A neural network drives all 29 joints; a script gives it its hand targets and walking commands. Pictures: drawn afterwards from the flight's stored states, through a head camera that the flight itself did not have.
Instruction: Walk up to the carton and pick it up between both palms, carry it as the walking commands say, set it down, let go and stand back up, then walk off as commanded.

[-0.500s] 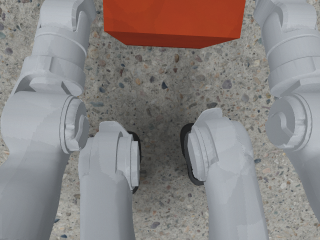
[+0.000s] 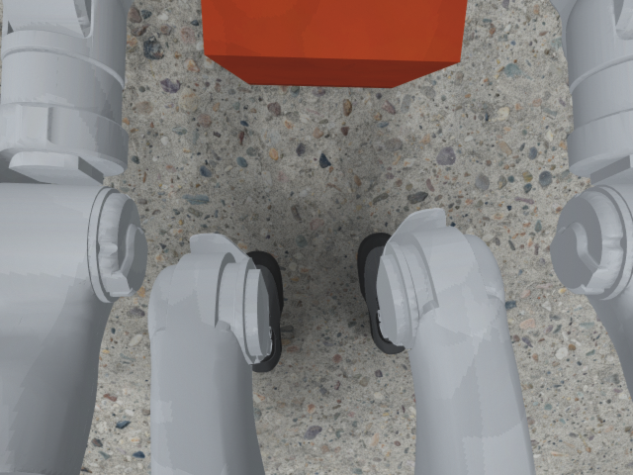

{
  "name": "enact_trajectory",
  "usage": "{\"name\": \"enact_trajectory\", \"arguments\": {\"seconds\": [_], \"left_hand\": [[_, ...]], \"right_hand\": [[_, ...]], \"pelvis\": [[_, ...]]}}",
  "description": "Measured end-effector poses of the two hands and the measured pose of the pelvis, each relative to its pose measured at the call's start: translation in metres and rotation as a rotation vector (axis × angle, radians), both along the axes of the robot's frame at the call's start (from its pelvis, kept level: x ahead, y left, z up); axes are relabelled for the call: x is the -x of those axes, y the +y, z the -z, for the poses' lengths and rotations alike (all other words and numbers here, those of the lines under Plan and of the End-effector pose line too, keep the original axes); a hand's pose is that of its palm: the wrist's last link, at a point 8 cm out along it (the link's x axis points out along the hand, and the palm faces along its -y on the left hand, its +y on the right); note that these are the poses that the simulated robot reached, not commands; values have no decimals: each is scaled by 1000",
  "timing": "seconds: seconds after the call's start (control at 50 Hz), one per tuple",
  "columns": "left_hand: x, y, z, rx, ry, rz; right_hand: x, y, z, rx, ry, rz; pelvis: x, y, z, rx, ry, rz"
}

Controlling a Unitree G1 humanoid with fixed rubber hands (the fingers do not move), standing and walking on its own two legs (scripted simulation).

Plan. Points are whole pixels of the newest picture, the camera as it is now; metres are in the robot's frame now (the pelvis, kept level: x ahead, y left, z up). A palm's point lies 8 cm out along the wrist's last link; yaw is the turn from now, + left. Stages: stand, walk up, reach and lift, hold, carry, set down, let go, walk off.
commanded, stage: set down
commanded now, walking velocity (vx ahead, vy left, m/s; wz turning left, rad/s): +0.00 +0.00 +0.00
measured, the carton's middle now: out of the picture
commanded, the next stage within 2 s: let go in 1.10 s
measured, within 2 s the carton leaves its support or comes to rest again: neither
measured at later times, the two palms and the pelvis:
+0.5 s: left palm out of the picture +0.60 +0.13 +0.02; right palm out of the picture +0.56 -0.24 +0.02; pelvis -0.01 -0.01 +0.13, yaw +0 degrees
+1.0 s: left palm out of the picture +0.60 +0.14 +0.15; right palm out of the picture +0.56 -0.25 +0.16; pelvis -0.01 -0.01 +0.27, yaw -1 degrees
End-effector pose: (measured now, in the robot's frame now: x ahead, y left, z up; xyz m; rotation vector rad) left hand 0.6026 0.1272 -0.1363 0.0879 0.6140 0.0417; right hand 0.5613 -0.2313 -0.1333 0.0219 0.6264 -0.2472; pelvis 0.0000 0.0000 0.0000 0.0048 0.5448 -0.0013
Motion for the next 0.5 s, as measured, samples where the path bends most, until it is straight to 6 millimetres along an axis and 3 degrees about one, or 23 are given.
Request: {"name": "enact_trajectory", "arguments": {"seconds": [0.14,0.3,0.5], "left_hand": [[1,3,-43,-4,5,-18],[0,4,-93,-2,11,-22],[3,6,-151,-4,11,-16]], "right_hand": [[9,-7,-37,0,1,17],[8,-16,-92,5,-11,8],[5,-12,-151,0,-2,-18]], "pelvis": [[0,1,-38,-10,5,2],[4,-1,-83,-20,15,9],[13,-5,-134,-29,16,13]]}}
